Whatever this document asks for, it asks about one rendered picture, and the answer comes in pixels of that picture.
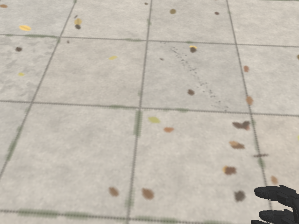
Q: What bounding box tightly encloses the right robot hand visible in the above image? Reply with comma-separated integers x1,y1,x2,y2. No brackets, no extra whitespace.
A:
250,185,299,224

